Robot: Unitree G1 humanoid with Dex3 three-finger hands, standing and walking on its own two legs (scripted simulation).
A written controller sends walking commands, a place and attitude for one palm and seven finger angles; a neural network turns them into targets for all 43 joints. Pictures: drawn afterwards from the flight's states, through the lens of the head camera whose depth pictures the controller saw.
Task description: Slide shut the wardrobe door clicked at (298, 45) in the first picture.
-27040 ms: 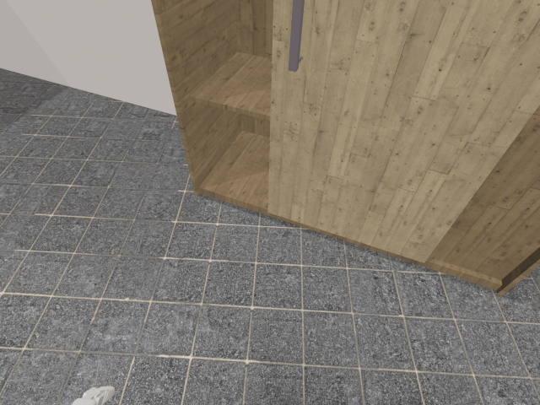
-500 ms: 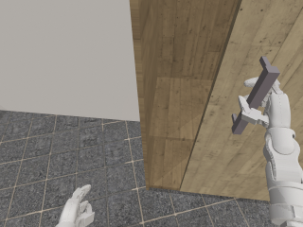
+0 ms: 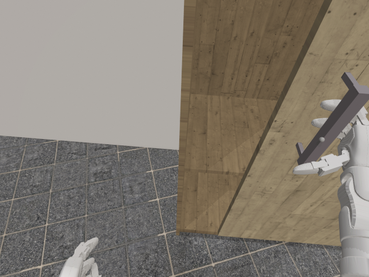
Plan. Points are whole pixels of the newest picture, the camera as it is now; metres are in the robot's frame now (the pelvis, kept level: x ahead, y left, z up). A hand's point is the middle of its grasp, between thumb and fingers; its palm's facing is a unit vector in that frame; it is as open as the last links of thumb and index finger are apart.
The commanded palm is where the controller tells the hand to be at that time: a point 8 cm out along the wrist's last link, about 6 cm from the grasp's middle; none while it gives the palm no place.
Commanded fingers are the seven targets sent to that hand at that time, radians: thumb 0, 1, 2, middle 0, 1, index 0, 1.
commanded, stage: loosen the grip on the handle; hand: right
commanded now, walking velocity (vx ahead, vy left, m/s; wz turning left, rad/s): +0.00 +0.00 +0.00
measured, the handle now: (323, 126) +0.40 -0.27 +0.15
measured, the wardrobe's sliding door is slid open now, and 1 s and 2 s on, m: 0.19 0.19 0.19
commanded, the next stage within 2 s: slip the hand off the handle in 0.02 s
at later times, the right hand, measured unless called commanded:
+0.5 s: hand (352, 145) +0.35 -0.30 +0.15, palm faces +0.25 +0.95 -0.18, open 14.7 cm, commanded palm +0.31 -0.34 +0.16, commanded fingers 0.00 0.55 -0.20 0.25 1.15 0.25 1.15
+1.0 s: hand out of the picture +0.31 -0.32 +0.15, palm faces +0.25 +0.95 -0.18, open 14.7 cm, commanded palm +0.26 -0.36 +0.16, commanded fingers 0.00 0.55 -0.20 0.25 1.15 0.25 1.15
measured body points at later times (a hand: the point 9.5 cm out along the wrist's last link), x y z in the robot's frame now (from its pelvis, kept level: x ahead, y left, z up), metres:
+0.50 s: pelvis +0.02 -0.02 +0.00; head +0.03 -0.02 +0.45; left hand +0.18 +0.21 -0.09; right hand +0.33 -0.35 +0.16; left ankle +0.03 +0.10 -0.72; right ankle +0.01 -0.15 -0.72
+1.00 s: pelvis +0.01 -0.04 +0.00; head +0.02 -0.04 +0.45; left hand +0.17 +0.19 -0.09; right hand +0.29 -0.37 +0.16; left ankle +0.03 +0.10 -0.72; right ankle +0.01 -0.15 -0.72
